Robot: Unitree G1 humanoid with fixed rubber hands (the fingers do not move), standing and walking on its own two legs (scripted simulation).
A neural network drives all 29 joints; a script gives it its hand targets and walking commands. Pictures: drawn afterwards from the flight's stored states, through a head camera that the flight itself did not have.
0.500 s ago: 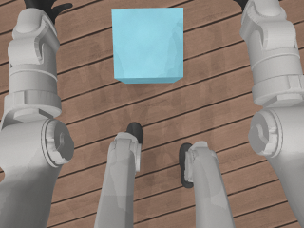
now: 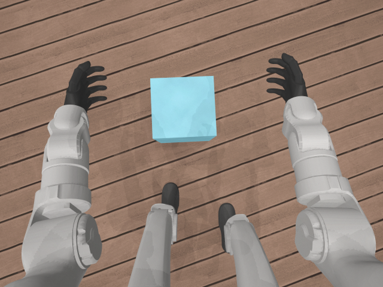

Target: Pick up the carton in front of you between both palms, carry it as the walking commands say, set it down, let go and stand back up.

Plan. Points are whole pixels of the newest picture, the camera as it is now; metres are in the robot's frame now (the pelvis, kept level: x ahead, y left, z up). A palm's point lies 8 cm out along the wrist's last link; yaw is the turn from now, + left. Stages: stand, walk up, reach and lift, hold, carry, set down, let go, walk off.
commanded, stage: let go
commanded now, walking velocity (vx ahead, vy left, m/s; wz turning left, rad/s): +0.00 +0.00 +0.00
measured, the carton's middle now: (183, 113) +0.51 +0.08 -0.55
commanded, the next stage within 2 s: stand in 1.16 s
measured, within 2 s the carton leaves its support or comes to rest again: neither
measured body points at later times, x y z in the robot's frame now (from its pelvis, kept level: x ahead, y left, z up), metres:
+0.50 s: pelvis +0.05 -0.01 +0.08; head +0.18 +0.01 +0.51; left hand +0.26 +0.25 -0.02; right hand +0.33 -0.21 -0.02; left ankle +0.09 +0.11 -0.64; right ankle +0.02 -0.14 -0.64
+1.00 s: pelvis +0.07 -0.02 +0.10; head +0.10 -0.01 +0.54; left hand +0.24 +0.22 +0.02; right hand +0.26 -0.24 +0.02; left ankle +0.09 +0.11 -0.65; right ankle +0.02 -0.14 -0.65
